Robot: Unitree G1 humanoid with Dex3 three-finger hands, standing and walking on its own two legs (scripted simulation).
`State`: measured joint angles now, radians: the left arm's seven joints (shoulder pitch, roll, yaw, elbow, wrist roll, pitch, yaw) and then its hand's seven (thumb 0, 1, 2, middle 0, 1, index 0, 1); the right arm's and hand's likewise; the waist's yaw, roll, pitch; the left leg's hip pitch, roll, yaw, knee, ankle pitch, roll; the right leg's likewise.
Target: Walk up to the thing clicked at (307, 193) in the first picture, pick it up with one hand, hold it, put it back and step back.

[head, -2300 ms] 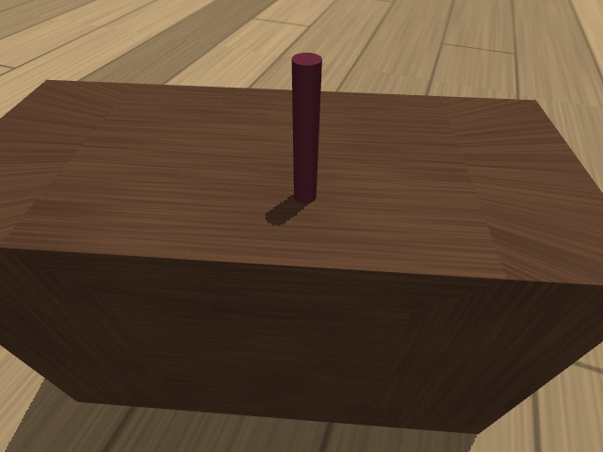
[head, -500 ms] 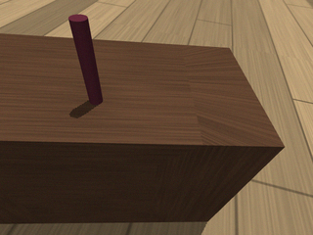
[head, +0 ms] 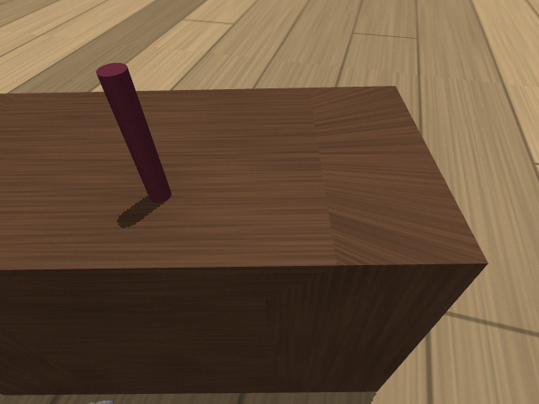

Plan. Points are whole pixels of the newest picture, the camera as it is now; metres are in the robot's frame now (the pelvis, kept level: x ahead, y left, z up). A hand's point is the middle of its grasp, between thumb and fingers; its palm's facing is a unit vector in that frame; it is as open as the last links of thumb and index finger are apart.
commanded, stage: walk up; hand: left
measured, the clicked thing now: (140, 143) +0.50 +0.23 +0.15
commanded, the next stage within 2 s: stand in 1.00 s
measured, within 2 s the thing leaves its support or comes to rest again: neither
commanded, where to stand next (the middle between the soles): +0.03 +0.01 m, yaw +0 degrees
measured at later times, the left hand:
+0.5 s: hand out of the picture +0.07 +0.28 -0.15, palm faces -0.01 -0.94 -0.33, open 7.4 cm
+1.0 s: hand out of the picture +0.08 +0.27 -0.15, palm faces +0.00 -0.94 -0.34, open 7.4 cm
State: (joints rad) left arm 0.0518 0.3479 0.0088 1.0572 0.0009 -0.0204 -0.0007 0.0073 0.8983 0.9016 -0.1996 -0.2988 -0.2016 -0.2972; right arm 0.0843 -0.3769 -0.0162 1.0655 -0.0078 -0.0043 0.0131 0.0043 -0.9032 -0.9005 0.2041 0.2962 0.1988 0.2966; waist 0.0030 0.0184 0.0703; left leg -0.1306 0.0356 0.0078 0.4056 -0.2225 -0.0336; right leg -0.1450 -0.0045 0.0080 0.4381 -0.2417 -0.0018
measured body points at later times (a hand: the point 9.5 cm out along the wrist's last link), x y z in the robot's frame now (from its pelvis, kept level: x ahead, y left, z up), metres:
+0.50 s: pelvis +0.00 +0.02 +0.01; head +0.00 +0.03 +0.46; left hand +0.07 +0.33 -0.13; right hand +0.06 -0.28 -0.13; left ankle +0.00 +0.14 -0.74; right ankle +0.00 -0.12 -0.74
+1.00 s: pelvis +0.00 +0.02 +0.01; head +0.01 +0.01 +0.46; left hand +0.08 +0.32 -0.13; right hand +0.09 -0.28 -0.13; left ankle +0.00 +0.14 -0.74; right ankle +0.00 -0.12 -0.74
